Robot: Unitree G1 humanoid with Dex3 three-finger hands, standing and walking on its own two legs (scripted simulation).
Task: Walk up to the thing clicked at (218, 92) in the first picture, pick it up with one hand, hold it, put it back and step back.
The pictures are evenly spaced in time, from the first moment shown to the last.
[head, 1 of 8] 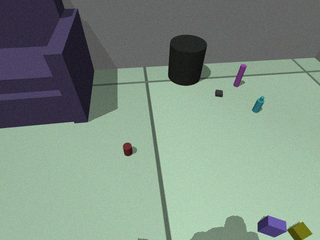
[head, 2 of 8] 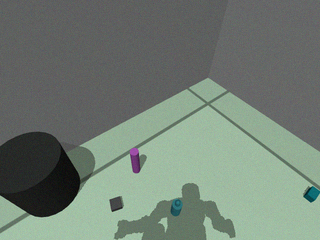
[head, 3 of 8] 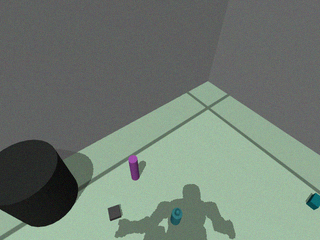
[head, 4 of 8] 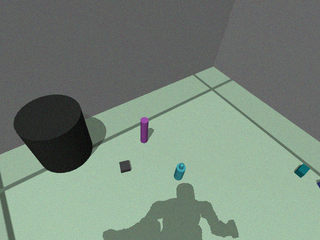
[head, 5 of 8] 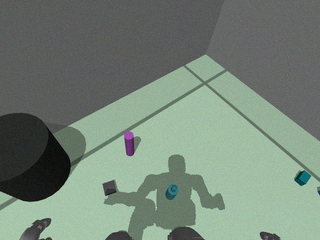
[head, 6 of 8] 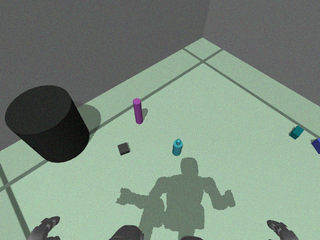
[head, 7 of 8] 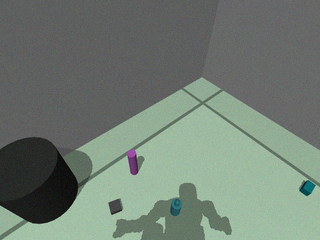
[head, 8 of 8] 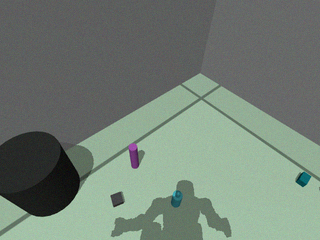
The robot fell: no
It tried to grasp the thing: no
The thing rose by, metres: 0.00
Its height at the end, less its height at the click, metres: +0.00
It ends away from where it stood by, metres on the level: 0.00
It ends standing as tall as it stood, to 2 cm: yes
